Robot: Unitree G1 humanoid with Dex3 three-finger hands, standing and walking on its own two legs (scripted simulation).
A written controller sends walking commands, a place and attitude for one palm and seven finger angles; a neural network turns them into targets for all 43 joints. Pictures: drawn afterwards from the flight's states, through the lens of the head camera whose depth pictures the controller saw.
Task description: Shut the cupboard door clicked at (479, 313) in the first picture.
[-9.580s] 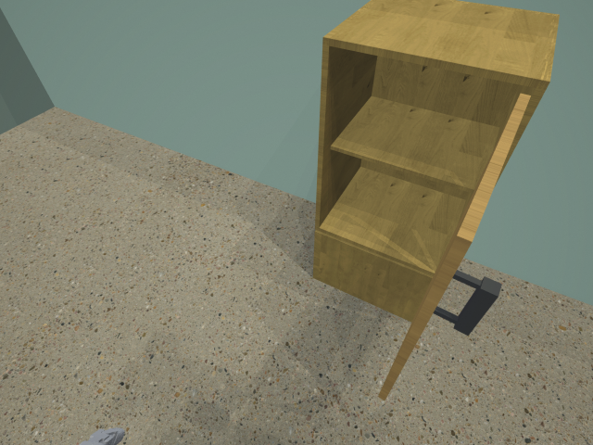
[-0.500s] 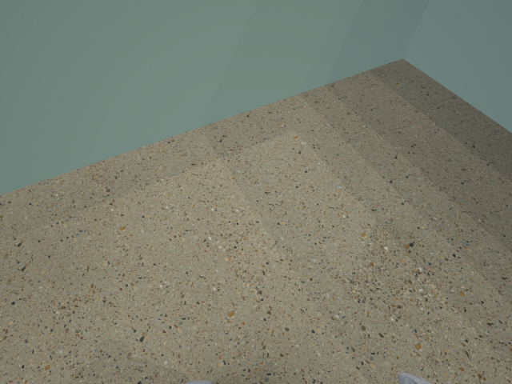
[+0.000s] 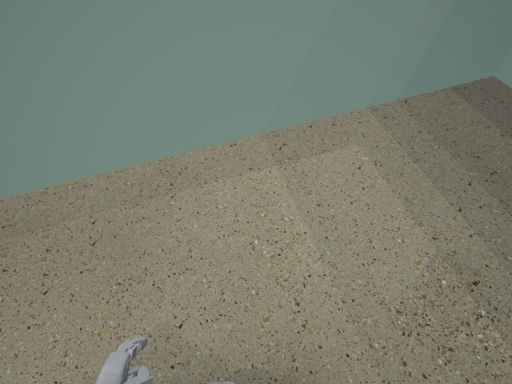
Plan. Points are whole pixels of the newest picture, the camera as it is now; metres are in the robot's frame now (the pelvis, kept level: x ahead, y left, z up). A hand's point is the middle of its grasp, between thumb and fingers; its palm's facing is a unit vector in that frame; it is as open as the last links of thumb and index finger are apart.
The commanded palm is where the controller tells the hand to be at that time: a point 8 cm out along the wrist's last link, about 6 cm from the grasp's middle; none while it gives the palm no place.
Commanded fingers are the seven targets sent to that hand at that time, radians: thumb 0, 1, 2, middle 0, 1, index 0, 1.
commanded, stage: walk to a spot facing it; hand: left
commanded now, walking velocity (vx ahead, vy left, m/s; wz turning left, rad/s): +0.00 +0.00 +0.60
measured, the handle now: out of the picture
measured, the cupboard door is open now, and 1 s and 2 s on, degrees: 86 86 86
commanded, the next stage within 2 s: turn to face it in 1.94 s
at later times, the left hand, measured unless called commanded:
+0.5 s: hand out of the picture -0.09 +0.24 -0.17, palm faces +0.39 -0.88 -0.26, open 7.4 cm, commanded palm none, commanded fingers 0.00 0.90 0.90 -0.20 -0.30 -0.20 -0.30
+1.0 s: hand (86, 306) +0.28 +0.37 -0.15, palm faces +0.41 -0.89 -0.19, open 7.4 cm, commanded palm none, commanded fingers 0.00 0.90 0.90 -0.20 -0.30 -0.20 -0.30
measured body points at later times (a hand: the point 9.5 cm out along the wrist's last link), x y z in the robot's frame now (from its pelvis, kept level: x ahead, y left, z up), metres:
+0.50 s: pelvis +0.04 +0.06 -0.01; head +0.06 +0.09 +0.44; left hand -0.11 +0.29 -0.15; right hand +0.27 -0.14 -0.12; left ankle +0.01 +0.15 -0.73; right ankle +0.00 -0.11 -0.72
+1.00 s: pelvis +0.23 +0.15 -0.01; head +0.25 +0.15 +0.44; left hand +0.26 +0.41 -0.14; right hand +0.23 -0.09 -0.16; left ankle +0.02 +0.15 -0.73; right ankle +0.39 +0.11 -0.72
